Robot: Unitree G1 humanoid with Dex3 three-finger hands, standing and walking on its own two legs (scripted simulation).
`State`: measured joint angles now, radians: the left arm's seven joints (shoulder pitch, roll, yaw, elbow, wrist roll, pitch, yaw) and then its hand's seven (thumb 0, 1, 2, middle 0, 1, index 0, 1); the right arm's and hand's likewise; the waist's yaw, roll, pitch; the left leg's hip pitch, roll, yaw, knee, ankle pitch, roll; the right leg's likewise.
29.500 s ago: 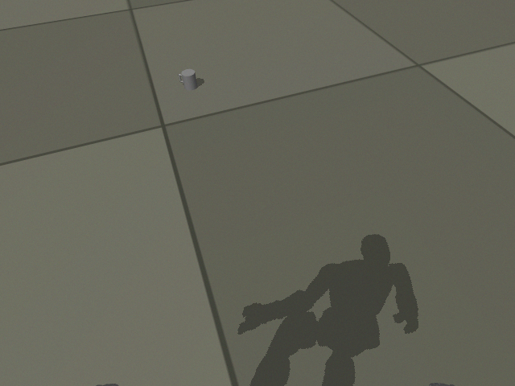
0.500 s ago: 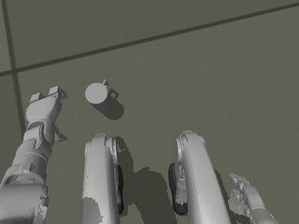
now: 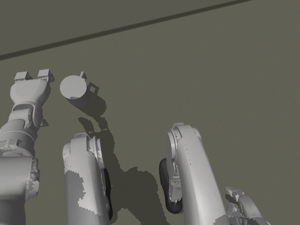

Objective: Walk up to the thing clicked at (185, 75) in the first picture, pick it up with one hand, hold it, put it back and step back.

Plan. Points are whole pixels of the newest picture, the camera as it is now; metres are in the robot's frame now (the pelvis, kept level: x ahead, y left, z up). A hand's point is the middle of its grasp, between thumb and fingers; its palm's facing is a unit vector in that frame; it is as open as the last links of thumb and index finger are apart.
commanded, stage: rise first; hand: left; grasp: from above
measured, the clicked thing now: (78, 88) +0.53 +0.21 -0.32
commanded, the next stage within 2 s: none
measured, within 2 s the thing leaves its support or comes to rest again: neither
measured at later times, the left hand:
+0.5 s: hand (48, 98) +0.45 +0.27 -0.19, palm faces -0.45 -0.05 -0.89, open 14.0 cm
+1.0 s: hand (52, 96) +0.46 +0.27 -0.20, palm faces -0.45 -0.05 -0.89, open 14.1 cm
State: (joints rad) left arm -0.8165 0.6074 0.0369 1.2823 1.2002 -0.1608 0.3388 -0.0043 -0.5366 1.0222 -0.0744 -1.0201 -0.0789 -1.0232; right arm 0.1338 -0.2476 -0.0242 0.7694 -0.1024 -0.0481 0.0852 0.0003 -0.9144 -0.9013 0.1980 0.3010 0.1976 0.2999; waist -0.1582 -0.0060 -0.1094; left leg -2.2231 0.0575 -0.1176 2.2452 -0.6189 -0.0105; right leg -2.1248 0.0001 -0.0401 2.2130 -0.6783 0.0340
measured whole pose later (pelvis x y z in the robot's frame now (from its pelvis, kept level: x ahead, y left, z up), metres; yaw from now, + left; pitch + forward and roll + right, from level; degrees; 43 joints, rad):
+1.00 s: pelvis +0.01 +0.00 -0.03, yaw -2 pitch +34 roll -7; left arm -0.94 0.65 0.05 1.43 1.24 -0.16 0.41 0.00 -0.53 1.01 -0.08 -1.03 -0.09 -1.03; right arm 0.14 -0.26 0.02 0.77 -0.14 -0.06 0.12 0.00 -0.92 -0.90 0.20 0.30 0.20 0.30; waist -0.21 -0.01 -0.07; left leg -2.31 0.06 -0.15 2.35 -0.65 -0.02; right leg -2.21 0.02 -0.05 2.31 -0.70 0.04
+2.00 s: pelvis +0.01 +0.00 -0.04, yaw -2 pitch +34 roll -7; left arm -0.96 0.66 0.04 1.45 1.23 -0.14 0.39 0.00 -0.56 1.03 -0.09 -1.02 -0.08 -1.04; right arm 0.15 -0.26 0.05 0.76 -0.14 -0.07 0.14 0.00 -0.91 -0.90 0.20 0.30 0.20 0.30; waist -0.23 -0.01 -0.06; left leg -2.32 0.05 -0.16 2.37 -0.64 -0.02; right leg -2.22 0.02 -0.06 2.32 -0.69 0.04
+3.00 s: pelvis +0.01 +0.00 -0.04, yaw -3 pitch +33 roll -7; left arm -1.03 0.66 -0.02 1.49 1.19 -0.13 0.35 0.00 -0.51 1.04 -0.09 -1.09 -0.10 -1.09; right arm 0.17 -0.26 0.09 0.75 -0.15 -0.07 0.14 0.00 -0.91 -0.89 0.20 0.30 0.20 0.30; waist -0.25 -0.01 -0.03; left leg -2.33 0.05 -0.17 2.38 -0.64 -0.03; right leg -2.23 0.03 -0.07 2.33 -0.68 0.03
